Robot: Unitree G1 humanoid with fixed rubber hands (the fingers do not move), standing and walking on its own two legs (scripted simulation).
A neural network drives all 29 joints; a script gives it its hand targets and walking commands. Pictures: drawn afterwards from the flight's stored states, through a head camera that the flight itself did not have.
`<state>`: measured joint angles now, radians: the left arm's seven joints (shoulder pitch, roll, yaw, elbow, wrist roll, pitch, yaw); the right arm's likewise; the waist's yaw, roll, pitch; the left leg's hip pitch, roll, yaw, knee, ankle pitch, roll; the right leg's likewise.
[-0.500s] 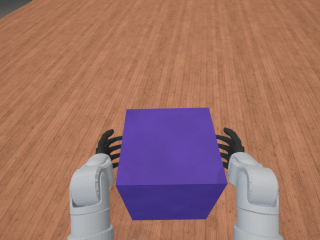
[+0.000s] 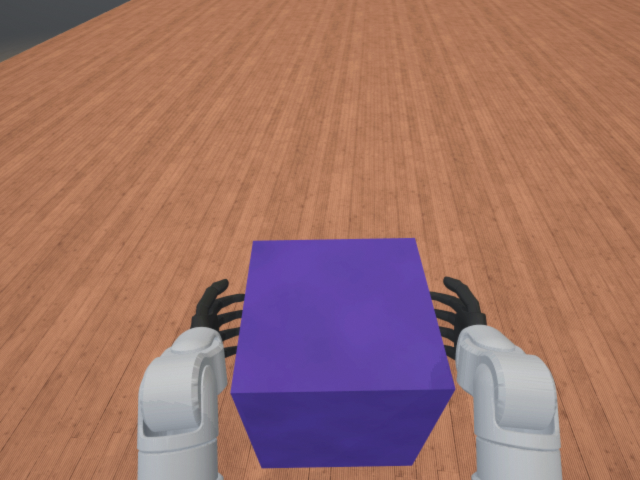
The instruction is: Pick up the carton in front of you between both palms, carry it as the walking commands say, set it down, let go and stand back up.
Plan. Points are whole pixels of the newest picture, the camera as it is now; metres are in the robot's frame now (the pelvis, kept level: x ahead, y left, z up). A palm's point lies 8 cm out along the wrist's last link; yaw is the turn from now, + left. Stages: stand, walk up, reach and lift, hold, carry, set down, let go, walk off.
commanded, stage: carry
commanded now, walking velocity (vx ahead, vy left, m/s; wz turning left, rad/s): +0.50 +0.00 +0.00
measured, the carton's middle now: (335, 357) +0.29 +0.00 +0.01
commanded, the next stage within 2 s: none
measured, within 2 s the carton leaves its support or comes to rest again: neither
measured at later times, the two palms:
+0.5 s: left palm (250, 189) +0.57 +0.13 +0.09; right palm (419, 184) +0.58 -0.17 +0.09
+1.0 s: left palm (257, 145) +0.76 +0.14 +0.07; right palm (395, 144) +0.77 -0.16 +0.07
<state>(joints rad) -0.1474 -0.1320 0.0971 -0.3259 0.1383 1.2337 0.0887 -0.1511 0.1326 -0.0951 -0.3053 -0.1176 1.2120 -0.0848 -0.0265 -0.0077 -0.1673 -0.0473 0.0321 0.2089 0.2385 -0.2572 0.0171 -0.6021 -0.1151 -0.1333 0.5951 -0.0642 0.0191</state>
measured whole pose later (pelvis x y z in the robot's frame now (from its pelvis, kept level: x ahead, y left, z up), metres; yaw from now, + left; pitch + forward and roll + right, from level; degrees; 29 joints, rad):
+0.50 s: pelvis +0.31 -0.03 +0.00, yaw +3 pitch +4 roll +1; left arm -0.14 -0.13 0.09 -0.35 0.11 1.19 0.09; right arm -0.14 0.13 -0.08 -0.38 -0.13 1.21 -0.09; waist 0.00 0.01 -0.10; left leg -0.59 0.10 0.14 0.59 -0.04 -0.01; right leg -0.05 -0.04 -0.22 0.26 -0.28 -0.01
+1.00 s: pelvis +0.50 -0.01 -0.01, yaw +1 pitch +3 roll +0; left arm -0.14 -0.13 0.10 -0.20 0.17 1.12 0.06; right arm -0.13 0.13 -0.09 -0.20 -0.17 1.11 -0.06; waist -0.01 0.00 -0.16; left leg -0.31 0.06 0.21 0.52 -0.26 0.03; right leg -0.20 -0.06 -0.13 0.50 -0.35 0.01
